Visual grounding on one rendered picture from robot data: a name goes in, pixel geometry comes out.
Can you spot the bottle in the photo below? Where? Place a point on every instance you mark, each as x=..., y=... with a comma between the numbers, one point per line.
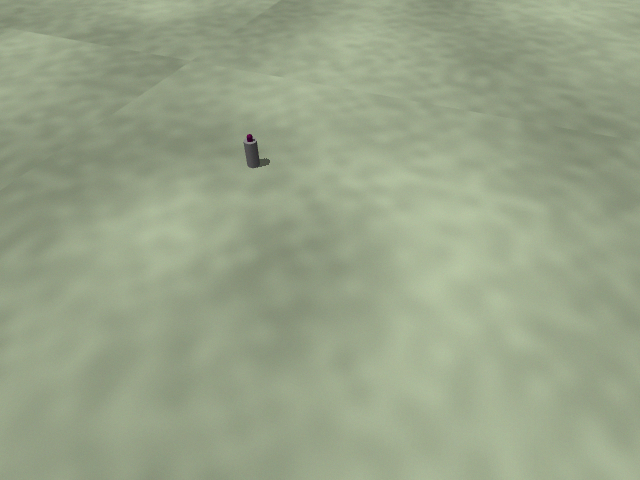
x=251, y=151

